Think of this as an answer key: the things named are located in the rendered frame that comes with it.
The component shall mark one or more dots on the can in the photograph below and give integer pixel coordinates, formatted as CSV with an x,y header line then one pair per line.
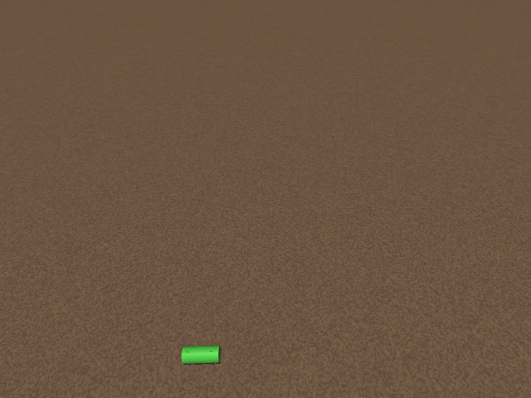
x,y
201,354

